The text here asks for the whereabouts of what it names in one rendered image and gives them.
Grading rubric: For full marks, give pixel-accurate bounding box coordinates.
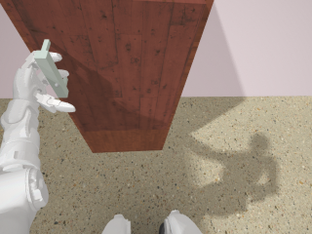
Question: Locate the right robot shin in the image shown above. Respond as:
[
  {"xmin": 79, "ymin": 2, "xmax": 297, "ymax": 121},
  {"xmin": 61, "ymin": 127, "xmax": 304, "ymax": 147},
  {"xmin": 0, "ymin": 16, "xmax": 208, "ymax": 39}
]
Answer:
[{"xmin": 164, "ymin": 210, "xmax": 179, "ymax": 234}]

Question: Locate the cupboard door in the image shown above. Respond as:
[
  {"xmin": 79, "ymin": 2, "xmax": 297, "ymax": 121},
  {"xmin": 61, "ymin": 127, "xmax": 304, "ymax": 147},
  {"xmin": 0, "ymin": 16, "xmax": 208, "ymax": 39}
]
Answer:
[{"xmin": 4, "ymin": 0, "xmax": 207, "ymax": 132}]

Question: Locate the robot left upper arm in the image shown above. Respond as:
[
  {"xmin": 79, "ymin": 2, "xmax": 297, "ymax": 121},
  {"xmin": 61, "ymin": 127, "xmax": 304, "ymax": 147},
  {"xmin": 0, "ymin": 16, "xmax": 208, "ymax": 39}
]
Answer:
[{"xmin": 0, "ymin": 168, "xmax": 49, "ymax": 234}]

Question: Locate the handle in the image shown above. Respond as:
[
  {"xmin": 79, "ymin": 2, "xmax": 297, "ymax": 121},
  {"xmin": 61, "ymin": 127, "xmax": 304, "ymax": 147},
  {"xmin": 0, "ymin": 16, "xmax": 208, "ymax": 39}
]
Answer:
[{"xmin": 34, "ymin": 39, "xmax": 69, "ymax": 98}]

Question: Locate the robot left forearm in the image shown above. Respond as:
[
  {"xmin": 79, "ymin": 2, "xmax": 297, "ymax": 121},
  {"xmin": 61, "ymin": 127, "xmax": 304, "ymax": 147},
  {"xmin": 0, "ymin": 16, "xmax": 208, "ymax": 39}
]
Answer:
[{"xmin": 0, "ymin": 98, "xmax": 41, "ymax": 175}]

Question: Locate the robot left thigh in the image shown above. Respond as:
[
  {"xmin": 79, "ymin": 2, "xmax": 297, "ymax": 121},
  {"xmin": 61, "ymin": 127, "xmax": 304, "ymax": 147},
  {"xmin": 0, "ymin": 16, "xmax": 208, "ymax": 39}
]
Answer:
[{"xmin": 101, "ymin": 217, "xmax": 131, "ymax": 234}]

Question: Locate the left robot hand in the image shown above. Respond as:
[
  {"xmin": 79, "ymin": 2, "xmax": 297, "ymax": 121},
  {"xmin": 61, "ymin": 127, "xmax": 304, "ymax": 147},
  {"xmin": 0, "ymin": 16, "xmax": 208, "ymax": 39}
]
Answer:
[{"xmin": 13, "ymin": 51, "xmax": 76, "ymax": 113}]

